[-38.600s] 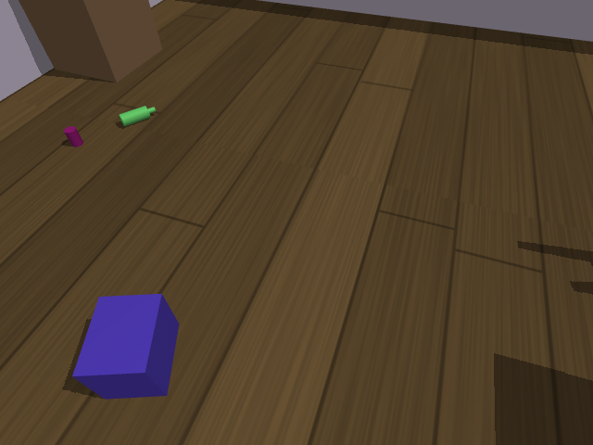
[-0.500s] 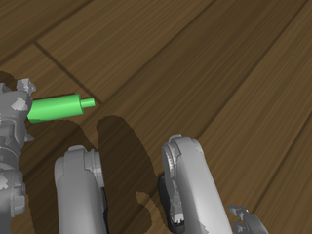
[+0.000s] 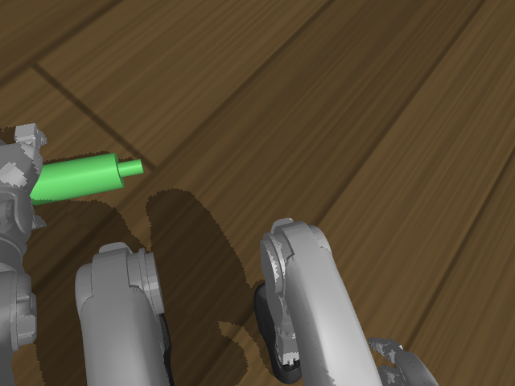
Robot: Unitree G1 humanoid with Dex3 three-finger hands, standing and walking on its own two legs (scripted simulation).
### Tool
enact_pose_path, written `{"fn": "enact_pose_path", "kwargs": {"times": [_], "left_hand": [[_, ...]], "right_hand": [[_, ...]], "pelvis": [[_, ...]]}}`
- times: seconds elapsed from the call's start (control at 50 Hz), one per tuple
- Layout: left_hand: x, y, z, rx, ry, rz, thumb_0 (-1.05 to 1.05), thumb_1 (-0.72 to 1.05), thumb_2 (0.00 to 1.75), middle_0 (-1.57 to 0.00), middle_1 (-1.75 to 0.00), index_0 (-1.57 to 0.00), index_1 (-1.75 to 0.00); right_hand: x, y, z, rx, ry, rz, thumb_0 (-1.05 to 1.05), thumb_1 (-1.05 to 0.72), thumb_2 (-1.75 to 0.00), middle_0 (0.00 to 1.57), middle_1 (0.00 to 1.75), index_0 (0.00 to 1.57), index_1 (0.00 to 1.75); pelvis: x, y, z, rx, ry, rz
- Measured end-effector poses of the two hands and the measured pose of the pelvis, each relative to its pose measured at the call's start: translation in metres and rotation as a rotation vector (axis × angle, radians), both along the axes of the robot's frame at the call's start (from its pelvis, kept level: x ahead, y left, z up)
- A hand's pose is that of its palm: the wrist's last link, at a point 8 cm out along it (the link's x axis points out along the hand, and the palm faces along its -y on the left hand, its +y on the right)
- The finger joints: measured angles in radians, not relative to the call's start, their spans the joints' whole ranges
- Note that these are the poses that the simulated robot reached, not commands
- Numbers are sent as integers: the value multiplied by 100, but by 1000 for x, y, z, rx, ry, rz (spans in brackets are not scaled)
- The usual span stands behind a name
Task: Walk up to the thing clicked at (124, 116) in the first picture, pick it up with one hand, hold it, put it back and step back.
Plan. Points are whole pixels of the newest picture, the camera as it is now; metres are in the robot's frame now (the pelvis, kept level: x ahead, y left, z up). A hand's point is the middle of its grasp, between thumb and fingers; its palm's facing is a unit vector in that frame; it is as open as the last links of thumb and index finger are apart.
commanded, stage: rise first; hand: left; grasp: from above
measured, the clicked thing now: (88, 176) +0.48 +0.25 -0.29
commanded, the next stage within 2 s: approach in 1.02 s
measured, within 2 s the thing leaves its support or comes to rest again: neither
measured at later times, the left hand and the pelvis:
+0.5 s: hand (24, 185) +0.43 +0.31 -0.17, palm faces -0.42 -0.10 -0.90, open 14.2 cm; pelvis +0.00 +0.00 +0.00, yaw +0 degrees
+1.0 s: hand (23, 186) +0.43 +0.31 -0.17, palm faces -0.43 -0.09 -0.90, open 14.1 cm; pelvis +0.00 +0.00 +0.00, yaw +0 degrees
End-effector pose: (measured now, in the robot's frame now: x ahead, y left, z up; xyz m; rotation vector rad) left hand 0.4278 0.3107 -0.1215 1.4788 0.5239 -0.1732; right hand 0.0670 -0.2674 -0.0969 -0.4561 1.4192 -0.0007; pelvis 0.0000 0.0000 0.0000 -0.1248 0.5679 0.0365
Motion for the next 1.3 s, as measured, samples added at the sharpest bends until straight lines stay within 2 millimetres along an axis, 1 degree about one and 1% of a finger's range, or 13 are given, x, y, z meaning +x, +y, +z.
{"fn": "enact_pose_path", "kwargs": {"times": [0.22,0.36,0.76,0.98,1.16,1.24,1.3], "left_hand": [[7,-1,-1,-1,4,2,0,-53,102,-13,-94,-11,-96],[9,0,2,2,-7,1,0,-54,102,-13,-95,-10,-97],[5,0,15,6,6,-8,0,-54,103,-12,-96,-10,-98],[4,-1,11,1,6,-19,0,-53,101,-13,-96,-10,-98],[1,0,13,8,4,-16,0,-53,101,-13,-95,-11,-97],[3,-5,13,14,16,-33,0,-54,102,-12,-97,-10,-98],[10,-16,12,9,16,-56,0,-54,102,-11,-99,-9,-100]], "right_hand": [[-8,-1,0,2,18,0,1,-91,-90,20,30,20,30],[-11,0,1,2,22,-7,1,-91,-90,20,30,20,30],[-6,0,4,9,-4,1,1,-91,-90,20,30,20,30],[-6,1,7,2,-6,2,1,-91,-90,20,30,20,30],[-6,3,7,9,-8,0,1,-91,-90,20,30,20,30],[-6,4,7,12,-11,7,1,-91,-90,20,30,20,30],[-8,4,8,11,-13,15,1,-91,-90,20,30,20,30]], "pelvis": [[0,0,-2,-4,-4,-3],[0,0,-2,-6,-5,-2],[-3,-1,2,-2,-6,2],[-3,1,3,-6,-7,4],[-4,2,4,-6,-4,6],[-4,1,4,-5,-4,7],[-5,1,3,-4,-7,8]]}}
